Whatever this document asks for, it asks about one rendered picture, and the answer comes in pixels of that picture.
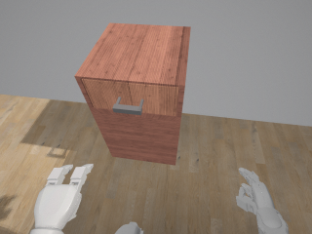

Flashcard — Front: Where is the drawer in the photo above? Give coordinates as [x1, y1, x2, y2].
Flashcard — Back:
[81, 78, 179, 116]

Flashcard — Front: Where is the left robot thigh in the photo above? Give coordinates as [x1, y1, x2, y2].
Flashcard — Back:
[115, 224, 144, 234]

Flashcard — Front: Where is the left robot hand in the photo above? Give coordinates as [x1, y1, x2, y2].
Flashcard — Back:
[34, 164, 94, 230]

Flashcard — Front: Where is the right robot forearm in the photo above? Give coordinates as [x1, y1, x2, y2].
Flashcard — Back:
[255, 207, 290, 234]

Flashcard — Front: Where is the right robot hand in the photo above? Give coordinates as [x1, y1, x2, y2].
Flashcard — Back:
[236, 168, 275, 215]

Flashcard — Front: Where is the handle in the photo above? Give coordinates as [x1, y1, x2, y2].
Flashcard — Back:
[112, 97, 144, 115]

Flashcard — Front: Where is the cabinet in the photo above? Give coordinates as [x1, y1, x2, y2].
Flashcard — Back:
[74, 22, 191, 166]

